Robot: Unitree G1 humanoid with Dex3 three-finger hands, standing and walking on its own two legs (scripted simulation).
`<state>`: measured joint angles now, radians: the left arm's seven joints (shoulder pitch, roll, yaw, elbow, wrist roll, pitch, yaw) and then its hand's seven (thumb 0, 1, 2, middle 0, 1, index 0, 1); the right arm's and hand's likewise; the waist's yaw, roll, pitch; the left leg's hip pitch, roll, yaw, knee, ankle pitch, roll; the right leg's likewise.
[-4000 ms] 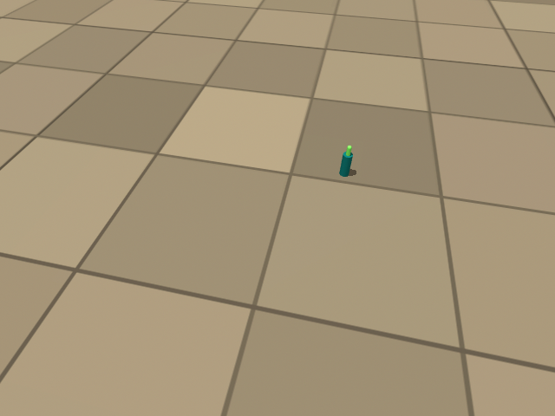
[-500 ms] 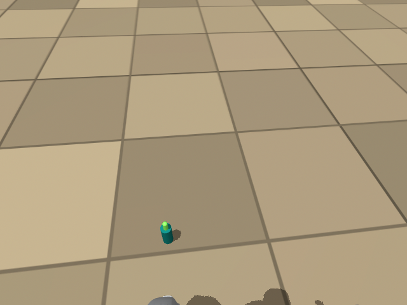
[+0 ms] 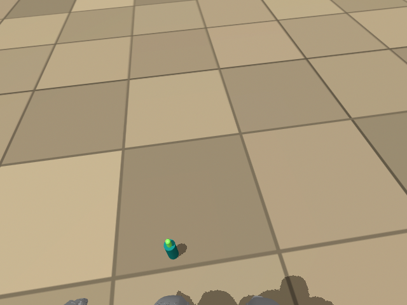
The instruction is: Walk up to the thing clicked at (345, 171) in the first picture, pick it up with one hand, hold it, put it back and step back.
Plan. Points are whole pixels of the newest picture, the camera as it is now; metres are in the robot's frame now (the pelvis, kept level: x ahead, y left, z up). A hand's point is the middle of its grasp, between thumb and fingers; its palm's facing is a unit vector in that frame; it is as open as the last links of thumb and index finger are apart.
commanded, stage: walk up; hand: left
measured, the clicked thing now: (170, 247) +0.43 +0.21 -0.66
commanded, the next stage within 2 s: stand in 1.64 s
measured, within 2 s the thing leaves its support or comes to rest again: neither
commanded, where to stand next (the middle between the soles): +0.07 +0.00 m, yaw -1 degrees
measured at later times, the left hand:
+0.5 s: hand out of the picture +0.13 +0.27 -0.14, palm faces -0.01 -0.95 -0.33, open 7.4 cm
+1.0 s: hand (100, 292) +0.16 +0.25 -0.13, palm faces -0.02 -0.94 -0.33, open 7.4 cm
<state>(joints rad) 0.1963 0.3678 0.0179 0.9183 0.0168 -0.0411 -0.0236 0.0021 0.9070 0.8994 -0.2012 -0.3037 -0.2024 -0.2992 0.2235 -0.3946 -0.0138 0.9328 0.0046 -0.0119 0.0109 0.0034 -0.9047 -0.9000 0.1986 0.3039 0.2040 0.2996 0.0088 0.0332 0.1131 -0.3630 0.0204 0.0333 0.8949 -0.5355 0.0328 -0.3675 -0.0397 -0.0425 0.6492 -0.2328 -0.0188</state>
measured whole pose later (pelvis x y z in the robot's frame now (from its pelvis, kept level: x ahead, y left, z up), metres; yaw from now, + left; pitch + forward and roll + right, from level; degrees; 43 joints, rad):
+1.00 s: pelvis +0.07 +0.01 +0.03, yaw +0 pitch -2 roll +0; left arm 0.05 0.34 0.01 1.17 0.00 -0.01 -0.01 0.00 0.91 0.90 -0.20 -0.30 -0.20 -0.30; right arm 0.07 -0.36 -0.01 1.16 -0.01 -0.01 0.00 0.00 -0.90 -0.90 0.20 0.30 0.20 0.30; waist -0.01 0.00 0.05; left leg -0.05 0.02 0.05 0.32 -0.23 -0.01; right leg -0.13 -0.03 -0.01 0.35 -0.18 0.02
